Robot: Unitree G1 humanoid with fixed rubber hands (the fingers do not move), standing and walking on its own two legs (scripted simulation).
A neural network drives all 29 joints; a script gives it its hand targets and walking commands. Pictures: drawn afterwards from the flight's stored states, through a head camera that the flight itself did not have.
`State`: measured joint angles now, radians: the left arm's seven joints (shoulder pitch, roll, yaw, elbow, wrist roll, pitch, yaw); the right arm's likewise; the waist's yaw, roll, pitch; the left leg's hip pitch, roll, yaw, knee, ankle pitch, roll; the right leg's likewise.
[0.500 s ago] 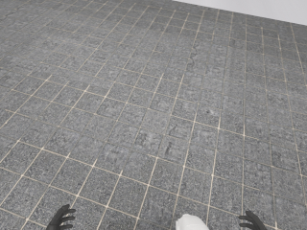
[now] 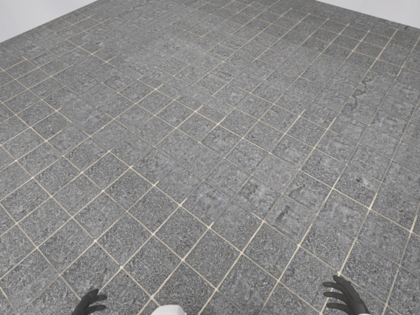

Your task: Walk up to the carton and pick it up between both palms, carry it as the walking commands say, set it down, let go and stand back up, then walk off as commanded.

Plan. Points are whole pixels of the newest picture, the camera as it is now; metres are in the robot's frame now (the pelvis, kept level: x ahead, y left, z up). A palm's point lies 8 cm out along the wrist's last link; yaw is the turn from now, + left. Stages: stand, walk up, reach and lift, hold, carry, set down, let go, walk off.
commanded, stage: stand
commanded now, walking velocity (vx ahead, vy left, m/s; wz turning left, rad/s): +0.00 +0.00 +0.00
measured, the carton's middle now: out of the picture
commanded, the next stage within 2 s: none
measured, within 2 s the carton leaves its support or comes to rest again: neither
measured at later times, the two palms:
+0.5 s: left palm out of the picture +0.04 +0.27 -0.11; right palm out of the picture +0.08 -0.22 -0.13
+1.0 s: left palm out of the picture -0.02 +0.23 -0.13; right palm out of the picture -0.01 -0.23 -0.14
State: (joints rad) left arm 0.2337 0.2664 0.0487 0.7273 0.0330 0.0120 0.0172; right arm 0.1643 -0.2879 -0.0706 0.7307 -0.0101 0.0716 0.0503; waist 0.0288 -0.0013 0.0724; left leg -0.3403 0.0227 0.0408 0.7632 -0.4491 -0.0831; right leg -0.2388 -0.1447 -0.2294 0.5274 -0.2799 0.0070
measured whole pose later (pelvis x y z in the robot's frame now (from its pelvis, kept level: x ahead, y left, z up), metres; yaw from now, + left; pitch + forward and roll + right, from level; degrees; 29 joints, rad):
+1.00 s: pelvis -0.01 +0.00 +0.01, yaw +3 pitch -2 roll +0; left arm 0.29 0.17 0.01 1.06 0.01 -0.01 0.02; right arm 0.28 -0.18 -0.01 1.13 -0.02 0.00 -0.03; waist 0.00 0.00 0.03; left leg -0.15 0.01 0.03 0.36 -0.18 -0.01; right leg -0.14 -0.01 -0.08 0.38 -0.22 -0.02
